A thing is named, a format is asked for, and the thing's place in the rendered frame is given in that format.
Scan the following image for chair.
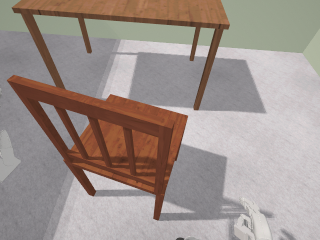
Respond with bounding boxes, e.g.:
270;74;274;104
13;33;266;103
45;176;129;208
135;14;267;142
7;75;188;221

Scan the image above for right robot hand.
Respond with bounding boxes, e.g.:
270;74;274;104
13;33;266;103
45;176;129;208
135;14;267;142
234;196;273;240

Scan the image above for left robot hand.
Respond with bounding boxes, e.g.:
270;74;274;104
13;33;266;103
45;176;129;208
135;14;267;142
0;88;21;183

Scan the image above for table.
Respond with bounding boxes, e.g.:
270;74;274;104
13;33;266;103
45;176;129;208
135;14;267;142
12;0;230;111

